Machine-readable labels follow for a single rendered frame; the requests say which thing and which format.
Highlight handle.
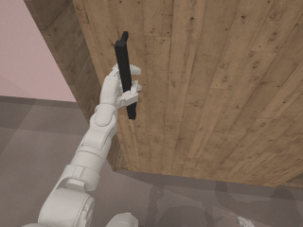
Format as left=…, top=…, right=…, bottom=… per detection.
left=114, top=31, right=137, bottom=120

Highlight wardrobe door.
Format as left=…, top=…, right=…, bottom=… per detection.
left=72, top=0, right=303, bottom=187
left=285, top=172, right=303, bottom=184

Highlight right robot hand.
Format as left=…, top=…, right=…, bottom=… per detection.
left=236, top=217, right=255, bottom=227

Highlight robot left thigh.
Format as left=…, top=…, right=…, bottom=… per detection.
left=105, top=213, right=138, bottom=227

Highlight left robot hand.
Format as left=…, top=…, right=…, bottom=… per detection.
left=99, top=64, right=142, bottom=109

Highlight left robot upper arm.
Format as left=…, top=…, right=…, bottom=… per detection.
left=22, top=187, right=95, bottom=227

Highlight left robot forearm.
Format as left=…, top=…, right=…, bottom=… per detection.
left=38, top=103, right=118, bottom=223

